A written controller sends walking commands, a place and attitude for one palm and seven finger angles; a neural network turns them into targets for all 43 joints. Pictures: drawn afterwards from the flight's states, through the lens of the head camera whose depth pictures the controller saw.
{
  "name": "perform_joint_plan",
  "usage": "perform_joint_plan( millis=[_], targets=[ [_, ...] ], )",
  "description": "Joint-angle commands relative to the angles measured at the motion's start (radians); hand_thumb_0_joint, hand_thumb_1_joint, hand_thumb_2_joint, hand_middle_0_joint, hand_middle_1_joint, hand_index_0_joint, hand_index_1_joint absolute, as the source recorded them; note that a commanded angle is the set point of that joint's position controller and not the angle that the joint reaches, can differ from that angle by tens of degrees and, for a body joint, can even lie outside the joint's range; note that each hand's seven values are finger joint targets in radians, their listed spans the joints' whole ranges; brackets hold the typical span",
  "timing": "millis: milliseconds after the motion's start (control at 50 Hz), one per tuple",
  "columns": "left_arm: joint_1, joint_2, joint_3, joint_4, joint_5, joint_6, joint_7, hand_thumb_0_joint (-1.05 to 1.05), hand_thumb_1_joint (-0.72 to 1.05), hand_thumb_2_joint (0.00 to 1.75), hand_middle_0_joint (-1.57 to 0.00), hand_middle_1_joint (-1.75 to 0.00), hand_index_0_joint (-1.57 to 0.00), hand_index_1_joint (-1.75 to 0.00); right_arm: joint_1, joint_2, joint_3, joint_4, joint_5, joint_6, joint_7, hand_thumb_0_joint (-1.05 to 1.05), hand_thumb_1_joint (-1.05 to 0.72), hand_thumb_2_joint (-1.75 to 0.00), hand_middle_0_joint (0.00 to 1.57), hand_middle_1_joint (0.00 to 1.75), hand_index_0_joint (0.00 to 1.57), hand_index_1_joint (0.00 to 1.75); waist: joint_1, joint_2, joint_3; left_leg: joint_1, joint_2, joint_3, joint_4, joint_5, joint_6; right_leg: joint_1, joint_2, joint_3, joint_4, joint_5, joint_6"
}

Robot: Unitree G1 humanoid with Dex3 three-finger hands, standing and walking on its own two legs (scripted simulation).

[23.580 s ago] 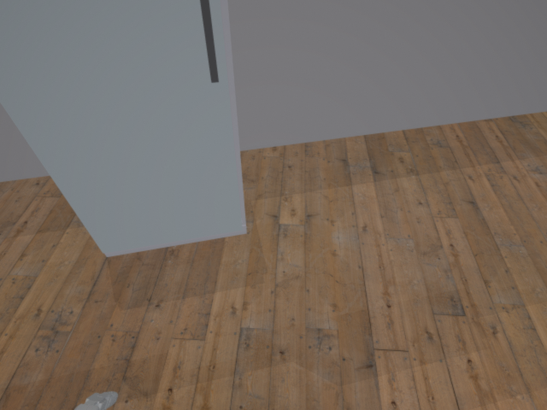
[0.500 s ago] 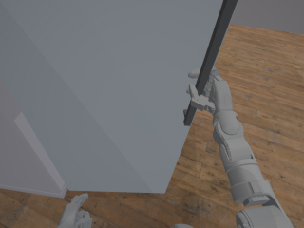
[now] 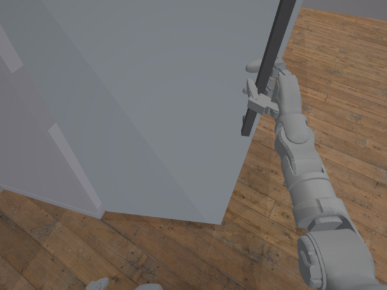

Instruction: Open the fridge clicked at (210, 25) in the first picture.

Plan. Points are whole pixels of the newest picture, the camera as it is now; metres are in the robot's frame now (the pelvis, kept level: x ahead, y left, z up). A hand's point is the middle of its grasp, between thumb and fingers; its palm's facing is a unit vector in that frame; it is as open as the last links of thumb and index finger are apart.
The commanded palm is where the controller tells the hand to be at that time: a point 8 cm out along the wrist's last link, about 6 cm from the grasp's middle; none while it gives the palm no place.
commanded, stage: stop walking and hold the door back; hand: right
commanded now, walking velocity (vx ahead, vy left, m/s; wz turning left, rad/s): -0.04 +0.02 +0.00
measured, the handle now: (272, 37) +0.49 -0.07 +0.28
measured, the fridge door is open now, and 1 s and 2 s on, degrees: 80 75 75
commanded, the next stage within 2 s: loosen the grip on the handle in 0.24 s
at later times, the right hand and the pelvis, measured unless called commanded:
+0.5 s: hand (257, 89) +0.46 -0.07 +0.20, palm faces -0.13 +0.99 -0.07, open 6.7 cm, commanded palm +0.43 -0.11 +0.18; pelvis +0.01 +0.00 +0.01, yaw +1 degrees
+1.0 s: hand (259, 89) +0.47 -0.08 +0.19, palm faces -0.13 +0.99 -0.09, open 14.4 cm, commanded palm +0.46 -0.13 +0.19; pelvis +0.02 +0.01 +0.01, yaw +3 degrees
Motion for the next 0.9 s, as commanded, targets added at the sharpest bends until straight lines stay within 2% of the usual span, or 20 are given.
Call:
perform_joint_plan(
  millis=[0, 60, 100, 160, 220, 260, 300, 320, 340, 360, 380, 400, 420, 480, 540, 580, 640, 700, 720, 880],
  targets=[
    [-0.097, 0.166, 0.066, -0.128, 0.004, -0.072, 0.033, 0.00, 0.90, 0.90, -0.20, -0.30, -0.20, -0.30, -0.403, -0.226, -0.116, -0.218, 0.012, -0.034, -0.022, 0.00, -0.90, -0.90, 0.45, 1.40, 0.45, 1.40, -0.056, 0.293, -0.311, 0.226, 0.257, -0.304, -0.212, -0.050, 0.142, -0.106, 0.021, 0.080, 0.061, -0.067, -0.009],
    [-0.105, 0.156, 0.043, -0.121, 0.017, -0.084, 0.037, 0.00, 0.90, 0.90, -0.20, -0.30, -0.20, -0.30, -0.445, -0.163, -0.074, -0.254, 0.024, -0.067, -0.017, 0.00, -0.90, -0.90, 0.45, 1.40, 0.45, 1.40, -0.023, 0.158, -0.370, 0.106, 0.134, -0.104, -0.040, -0.083, 0.030, 0.137, 0.011, 0.082, -0.259, 0.209, -0.028],
    [-0.149, 0.186, 0.053, -0.143, 0.014, -0.069, 0.030, 0.00, 0.90, 0.90, -0.20, -0.30, -0.20, -0.30, -0.436, -0.118, -0.035, -0.241, 0.038, -0.081, -0.010, 0.00, -0.90, -0.90, 0.45, 1.40, 0.45, 1.40, -0.053, -0.144, -0.305, -0.013, -0.004, -0.047, 0.159, -0.206, -0.046, 0.117, -0.195, 0.370, -0.426, 0.173, -0.128],
    [-0.160, 0.160, 0.038, -0.139, 0.013, -0.057, 0.023, 0.00, 0.90, 0.90, -0.20, -0.30, -0.20, -0.30, -0.495, -0.095, -0.017, -0.188, 0.026, -0.079, -0.014, 0.00, -0.90, -0.90, 0.45, 1.40, 0.45, 1.40, -0.068, 0.010, -0.236, 0.049, 0.021, -0.099, 0.087, -0.184, -0.045, 0.043, -0.210, 0.317, -0.383, 0.284, -0.155],
    [-0.123, 0.177, 0.061, -0.141, 0.007, -0.063, 0.025, 0.00, 0.90, 0.90, -0.20, -0.30, -0.20, -0.30, -0.433, -0.137, -0.054, -0.170, 0.009, -0.082, -0.020, 0.00, -0.90, -0.90, 0.45, 1.40, 0.45, 1.40, -0.052, 0.173, -0.378, 0.240, 0.118, -0.176, -0.119, 0.253, -0.008, 0.109, -0.049, 0.076, -0.139, 0.512, -0.031],
    [-0.140, 0.146, 0.056, -0.165, 0.007, -0.061, 0.026, 0.00, 0.90, 0.90, -0.20, -0.30, -0.20, -0.30, -0.407, -0.048, 0.030, -0.205, 0.007, -0.074, -0.003, 0.00, -0.90, -0.90, 0.45, 1.40, 0.45, 1.40, -0.037, 0.138, -0.398, 0.261, 0.171, -0.193, -0.096, 0.353, 0.021, 0.082, 0.017, 0.059, -0.163, 0.362, 0.004],
    [-0.127, 0.163, 0.064, -0.150, 0.001, -0.050, 0.033, 0.00, 0.90, 0.90, -0.20, -0.30, -0.20, -0.30, -0.361, -0.110, -0.022, -0.170, 0.022, -0.064, -0.009, 0.00, -0.90, -0.90, 0.45, 1.40, 0.45, 1.40, -0.047, 0.164, -0.379, 0.234, 0.163, -0.200, -0.109, 0.266, 0.013, 0.095, 0.011, 0.069, -0.181, 0.358, 0.000],
    [-0.097, 0.134, 0.129, -0.196, 0.038, -0.106, 0.006, 0.00, 0.90, 0.90, -0.20, -0.30, -0.20, -0.30, -1.004, -0.507, -0.270, -0.326, -0.124, -0.091, -0.004, 0.00, -0.90, -0.90, 0.45, 1.40, 0.45, 1.40, -0.070, 0.368, -0.281, 0.271, 0.056, -0.198, -0.159, 0.476, -0.031, 0.068, 0.031, -0.012, -0.188, 0.364, -0.025],
    [-0.063, 0.152, 0.059, -0.161, 0.034, -0.182, -0.024, 0.00, 0.90, 0.90, -0.20, -0.30, -0.20, -0.30, -0.793, -0.330, -0.197, 0.131, -0.101, -0.022, 0.035, 0.00, -0.78, -0.84, 0.45, 1.40, 0.45, 1.40, 0.075, 0.370, -0.601, 0.260, -0.021, -0.119, 0.042, 0.625, 0.027, 0.041, 0.130, 0.064, -0.299, 0.615, -0.065],
    [-0.001, 0.154, 0.072, -0.126, 0.011, -0.165, -0.031, 0.00, 0.90, 0.90, -0.20, -0.30, -0.20, -0.30, -0.586, -0.201, -0.195, 0.105, -0.023, -0.026, 0.042, 0.00, -0.66, -0.78, 0.45, 1.40, 0.45, 1.40, 0.046, 0.274, -0.516, 0.102, 0.002, -0.047, 0.050, 0.474, 0.008, 0.106, 0.091, 0.081, -0.268, 0.656, -0.034],
    [0.019, 0.165, 0.065, -0.141, 0.012, -0.136, -0.043, 0.00, 0.90, 0.90, -0.20, -0.30, -0.20, -0.30, -0.486, -0.051, -0.092, 0.030, 0.015, -0.038, 0.078, 0.00, -0.54, -0.73, 0.45, 1.40, 0.45, 1.40, 0.026, 0.185, -0.618, 0.088, 0.000, -0.050, 0.037, 0.381, 0.002, 0.225, 0.070, 0.109, -0.254, 0.759, -0.007],
    [-0.006, 0.174, 0.070, -0.143, 0.012, -0.130, -0.046, 0.00, 0.90, 0.90, -0.20, -0.30, -0.20, -0.30, -0.472, -0.094, -0.137, 0.025, 0.053, -0.046, 0.105, 0.00, -0.42, -0.67, 0.45, 1.40, 0.45, 1.40, -0.011, -0.136, -0.625, 0.017, 0.017, -0.066, 0.012, 0.288, 0.006, 0.365, 0.067, 0.095, -0.239, 0.789, 0.023],
    [-0.024, 0.184, 0.064, -0.160, 0.025, -0.132, -0.055, 0.00, 0.90, 0.90, -0.20, -0.30, -0.20, -0.30, -0.496, -0.149, -0.173, -0.039, 0.090, -0.061, 0.115, 0.00, -0.30, -0.61, 0.45, 1.40, 0.45, 1.40, -0.022, -0.206, -0.604, 0.008, 0.014, -0.071, -0.018, 0.230, 0.014, 0.395, 0.072, 0.103, -0.231, 0.741, 0.034],
    [-0.043, 0.172, 0.052, -0.191, 0.013, -0.141, -0.077, 0.00, 0.90, 0.90, -0.20, -0.30, -0.20, -0.30, -0.526, -0.061, -0.046, 0.004, 0.051, -0.150, 0.112, 0.00, 0.07, -0.43, 0.45, 1.40, 0.45, 1.40, 0.031, 0.027, -0.371, -0.014, 0.000, -0.078, -0.068, 0.108, 0.017, 0.143, 0.079, 0.081, -0.248, 0.387, -0.013],
    [-0.029, 0.196, 0.056, -0.221, 0.005, -0.153, -0.080, 0.00, 0.90, 0.90, -0.20, -0.30, -0.20, -0.30, -0.517, -0.128, -0.090, 0.096, 0.046, -0.252, 0.096, 0.00, 0.43, -0.26, 0.44, 1.38, 0.44, 1.38, 0.047, 0.348, -0.269, -0.008, -0.003, -0.105, -0.108, -0.101, -0.010, -0.052, 0.084, 0.077, -0.281, 0.117, -0.040],
    [-0.030, 0.199, 0.055, -0.226, 0.002, -0.165, -0.078, 0.00, 0.90, 0.90, -0.20, -0.30, -0.20, -0.30, -0.546, -0.151, -0.088, 0.099, 0.042, -0.302, 0.092, 0.00, 0.55, -0.20, 0.41, 1.35, 0.41, 1.35, 0.040, 0.313, -0.305, 0.003, 0.005, -0.144, -0.130, -0.204, -0.014, -0.071, 0.104, 0.055, -0.273, 0.046, -0.046],
    [-0.001, 0.189, 0.054, -0.211, -0.003, -0.177, -0.075, 0.00, 0.90, 0.90, -0.20, -0.30, -0.20, -0.30, -0.595, -0.177, -0.061, 0.062, 0.000, -0.325, 0.088, 0.00, 0.55, -0.20, 0.37, 1.30, 0.37, 1.30, 0.029, 0.081, -0.387, 0.023, 0.010, -0.165, -0.113, -0.173, -0.003, -0.029, 0.123, 0.040, -0.258, 0.056, -0.046],
    [0.023, 0.201, 0.062, -0.199, -0.006, -0.175, -0.064, 0.00, 0.90, 0.90, -0.20, -0.30, -0.20, -0.30, -0.578, -0.266, -0.118, 0.057, 0.000, -0.301, 0.084, 0.00, 0.55, -0.20, 0.33, 1.25, 0.33, 1.25, 0.030, 0.138, -0.441, 0.101, 0.016, -0.193, -0.139, -0.164, -0.015, -0.057, 0.125, 0.041, -0.255, 0.086, -0.052],
    [0.028, 0.211, 0.057, -0.192, -0.007, -0.170, -0.056, 0.00, 0.90, 0.90, -0.20, -0.30, -0.20, -0.30, -0.644, -0.391, -0.190, 0.049, -0.006, -0.296, 0.085, 0.00, 0.55, -0.20, 0.32, 1.23, 0.32, 1.23, 0.032, 0.177, -0.458, 0.151, 0.025, -0.225, -0.156, -0.164, -0.025, -0.095, 0.125, 0.041, -0.256, 0.095, -0.057],
    [0.014, 0.207, 0.059, -0.200, -0.013, -0.164, -0.050, 0.00, 0.90, 0.90, -0.20, -0.30, -0.20, -0.30, -0.425, -0.313, -0.210, 0.001, 0.095, -0.246, 0.165, 0.00, 0.55, -0.20, 0.25, 1.15, 0.25, 1.15, -0.022, 0.115, -0.463, 0.253, 0.012, -0.183, -0.135, 0.153, -0.011, -0.039, 0.131, 0.042, -0.288, 0.286, -0.052]
  ],
)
